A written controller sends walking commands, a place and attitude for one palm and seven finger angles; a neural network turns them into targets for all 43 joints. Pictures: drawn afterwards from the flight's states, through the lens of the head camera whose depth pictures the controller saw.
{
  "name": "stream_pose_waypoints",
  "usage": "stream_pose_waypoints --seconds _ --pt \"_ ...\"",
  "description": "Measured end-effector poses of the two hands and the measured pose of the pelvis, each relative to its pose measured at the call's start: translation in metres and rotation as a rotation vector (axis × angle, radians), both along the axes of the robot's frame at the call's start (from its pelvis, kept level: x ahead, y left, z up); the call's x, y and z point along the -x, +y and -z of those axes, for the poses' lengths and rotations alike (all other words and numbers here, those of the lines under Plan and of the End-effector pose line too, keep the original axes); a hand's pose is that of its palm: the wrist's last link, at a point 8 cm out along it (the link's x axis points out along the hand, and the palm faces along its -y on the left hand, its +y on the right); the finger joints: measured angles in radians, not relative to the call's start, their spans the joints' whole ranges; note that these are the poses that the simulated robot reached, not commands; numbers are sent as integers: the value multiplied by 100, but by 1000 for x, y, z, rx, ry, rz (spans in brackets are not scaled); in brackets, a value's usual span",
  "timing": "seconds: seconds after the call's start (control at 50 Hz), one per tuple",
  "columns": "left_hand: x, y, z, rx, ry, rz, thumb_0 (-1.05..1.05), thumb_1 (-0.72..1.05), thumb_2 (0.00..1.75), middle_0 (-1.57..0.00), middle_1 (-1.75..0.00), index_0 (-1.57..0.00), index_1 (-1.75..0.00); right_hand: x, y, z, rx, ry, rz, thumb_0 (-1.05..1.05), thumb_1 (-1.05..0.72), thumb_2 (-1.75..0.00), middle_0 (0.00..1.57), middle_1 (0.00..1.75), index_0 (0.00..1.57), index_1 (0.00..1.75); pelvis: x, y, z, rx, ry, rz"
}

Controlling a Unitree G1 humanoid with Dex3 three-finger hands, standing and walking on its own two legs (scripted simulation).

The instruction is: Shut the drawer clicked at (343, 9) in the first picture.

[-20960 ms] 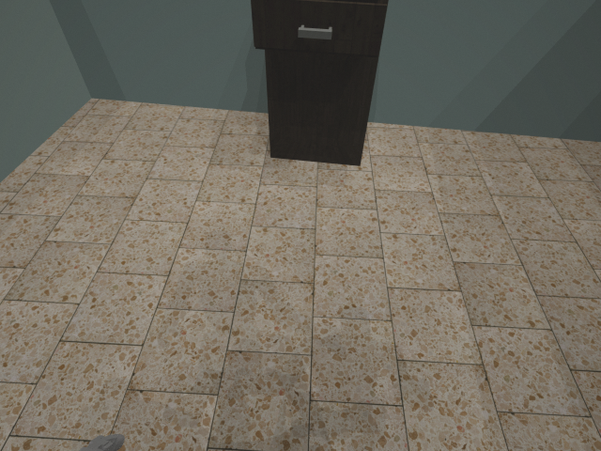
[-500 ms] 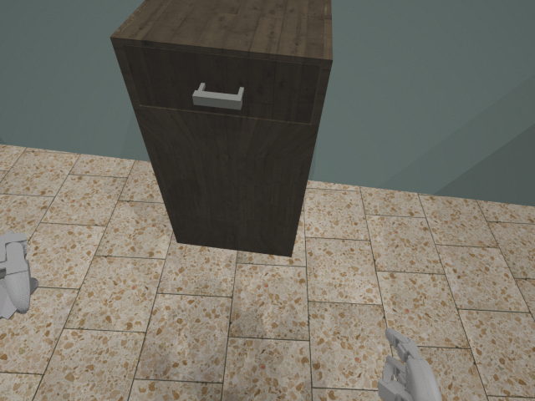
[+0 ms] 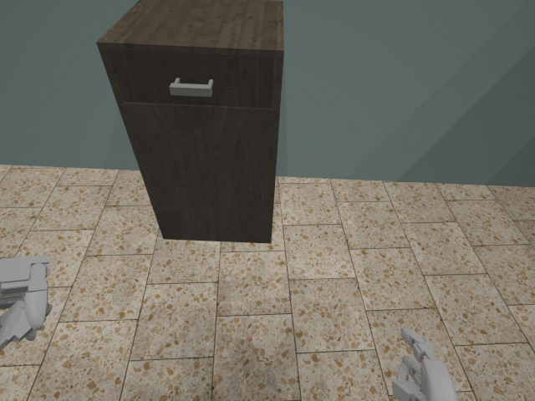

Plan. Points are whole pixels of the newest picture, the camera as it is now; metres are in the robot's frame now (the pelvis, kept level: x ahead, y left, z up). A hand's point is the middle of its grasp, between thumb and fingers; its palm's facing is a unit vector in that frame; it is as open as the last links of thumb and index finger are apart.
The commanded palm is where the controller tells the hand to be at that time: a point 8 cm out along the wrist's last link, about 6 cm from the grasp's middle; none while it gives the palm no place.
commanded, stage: stop stepping back and stand still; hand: left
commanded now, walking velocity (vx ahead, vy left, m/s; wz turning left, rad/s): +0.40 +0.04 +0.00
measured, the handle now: (192, 86) +0.90 +0.26 +0.03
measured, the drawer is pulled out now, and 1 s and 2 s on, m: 0.00 0.00 0.00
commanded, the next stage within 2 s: let the arm hang, fingers relaxed in 1.00 s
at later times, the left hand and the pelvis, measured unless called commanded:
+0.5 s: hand out of the picture +0.04 +0.21 +0.18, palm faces +0.38 -0.77 -0.51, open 3.2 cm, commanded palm -0.02 +0.25 +0.18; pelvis -0.14 -0.03 -0.02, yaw +1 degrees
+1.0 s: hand out of the picture +0.01 +0.24 +0.18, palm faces +0.43 -0.76 -0.49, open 3.3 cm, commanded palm -0.05 +0.27 +0.18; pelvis -0.17 -0.01 -0.01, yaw +2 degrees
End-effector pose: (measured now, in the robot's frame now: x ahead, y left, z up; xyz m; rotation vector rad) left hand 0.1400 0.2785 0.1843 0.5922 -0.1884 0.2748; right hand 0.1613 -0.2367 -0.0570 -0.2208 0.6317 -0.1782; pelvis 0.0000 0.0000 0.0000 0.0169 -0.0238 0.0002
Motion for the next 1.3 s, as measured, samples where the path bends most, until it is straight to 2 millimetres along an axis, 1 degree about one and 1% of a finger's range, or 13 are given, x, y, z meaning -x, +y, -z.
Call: stream_pose_waypoints --seconds 0.1,0.22,0.26,0.34,0.5,0.62,0.72,0.92,1.0,1.1,1.14,1.2,1.3 --pt "48 -7 -12 39 -119 -51 2 88 90 -141 -160 -141 -160 48 -2 10 15 98 -33 1 -90 -90 21 30 20 30 38 -8 -4 -19 -14 1" --pt "67 -7 -24 92 -265 -24 1 88 90 -141 -160 -141 -160 101 -9 0 52 50 19 1 -90 -90 21 30 20 30 76 -4 -4 -12 20 36" --pt "69 -10 -22 57 -288 19 1 89 90 -141 -160 -141 -160 117 -13 7 60 -2 42 1 -90 -90 21 30 20 30 95 0 8 18 19 16" --pt "82 -18 -20 -16 -232 58 1 89 90 -141 -160 -141 -160 158 -14 16 -23 17 91 1 -90 -90 20 30 20 30 114 -11 6 0 -15 24" --pt "143 -32 -10 -53 -164 16 1 88 90 -141 -160 -141 -160 208 -37 53 -11 235 32 1 -90 -90 21 30 20 30 145 -31 15 -3 -10 -16" --pt "163 -20 -10 37 -103 -52 1 88 90 -141 -160 -141 -160 209 -44 19 41 189 53 1 -91 -90 21 30 20 30 154 -24 -10 -38 15 1" --pt "162 -10 -10 54 -161 -26 1 88 90 -141 -160 -141 -160 191 -37 -1 113 34 40 1 -91 -90 20 30 20 30 161 -8 -4 2 7 -5" --pt "165 -1 -23 -31 -181 -41 1 89 90 -141 -160 -141 -160 179 14 11 -55 4 -19 1 -90 -90 20 30 20 30 164 -9 0 20 -21 -27" --pt "170 -4 -12 -23 -148 -66 1 89 90 -141 -160 -141 -160 176 19 35 -61 99 -72 1 -90 -90 21 30 20 30 167 -10 10 17 -12 -35" --pt "165 5 0 58 -118 -92 1 88 90 -141 -160 -141 -160 178 17 35 -10 164 -71 1 -90 -90 21 30 20 30 159 -1 5 17 -4 -36" --pt "151 14 30 85 -27 -81 1 89 90 -141 -160 -141 -160 176 13 43 -12 162 -87 1 -90 -90 21 30 20 30 157 6 12 41 21 -59" --pt "128 23 121 241 349 -164 0 89 90 -138 -157 -139 -158 184 6 57 -18 246 -85 1 -90 -90 21 30 20 30 160 10 12 36 34 -90" --pt "154 -23 249 436 885 -186 1 90 90 -127 -146 -127 -147 215 -8 64 -14 370 -67 0 -91 -90 21 30 20 30 163 -3 8 15 24 -89"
